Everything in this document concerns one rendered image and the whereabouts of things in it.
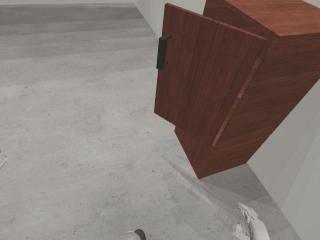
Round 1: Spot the handle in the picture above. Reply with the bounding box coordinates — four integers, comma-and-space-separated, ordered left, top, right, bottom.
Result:
156, 34, 172, 71

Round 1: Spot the cupboard door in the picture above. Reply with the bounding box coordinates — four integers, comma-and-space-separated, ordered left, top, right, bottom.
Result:
154, 3, 267, 147

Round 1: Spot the left robot shin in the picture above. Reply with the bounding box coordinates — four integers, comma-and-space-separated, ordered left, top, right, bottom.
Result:
125, 231, 139, 238

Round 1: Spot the right robot hand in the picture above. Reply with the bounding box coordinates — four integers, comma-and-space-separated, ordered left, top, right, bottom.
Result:
232, 203, 271, 240

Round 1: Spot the robot left foot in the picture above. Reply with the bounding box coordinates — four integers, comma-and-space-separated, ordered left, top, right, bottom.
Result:
135, 229, 146, 240

